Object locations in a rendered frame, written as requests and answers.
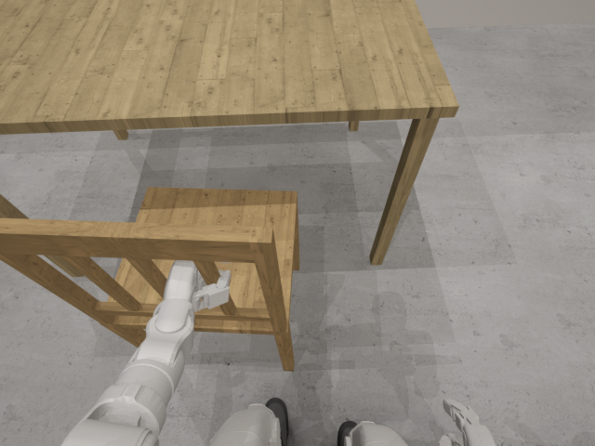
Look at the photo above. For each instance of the left robot thigh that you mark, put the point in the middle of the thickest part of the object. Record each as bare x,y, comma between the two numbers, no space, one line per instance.
251,427

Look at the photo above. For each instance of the robot right foot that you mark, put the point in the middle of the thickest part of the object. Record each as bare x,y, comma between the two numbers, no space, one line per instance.
344,431

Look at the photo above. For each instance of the robot left forearm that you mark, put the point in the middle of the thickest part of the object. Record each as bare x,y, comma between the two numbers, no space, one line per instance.
144,388

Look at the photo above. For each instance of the table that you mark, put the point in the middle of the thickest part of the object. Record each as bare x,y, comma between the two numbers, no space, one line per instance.
99,65

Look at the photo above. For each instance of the right robot hand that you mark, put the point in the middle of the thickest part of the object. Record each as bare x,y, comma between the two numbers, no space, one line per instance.
467,421

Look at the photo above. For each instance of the left robot hand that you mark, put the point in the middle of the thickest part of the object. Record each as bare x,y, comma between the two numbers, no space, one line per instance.
184,279

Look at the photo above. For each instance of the robot left upper arm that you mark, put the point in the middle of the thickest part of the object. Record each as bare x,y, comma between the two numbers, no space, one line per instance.
99,433

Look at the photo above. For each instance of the chair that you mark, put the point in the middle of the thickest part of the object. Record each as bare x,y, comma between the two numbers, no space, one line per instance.
255,230

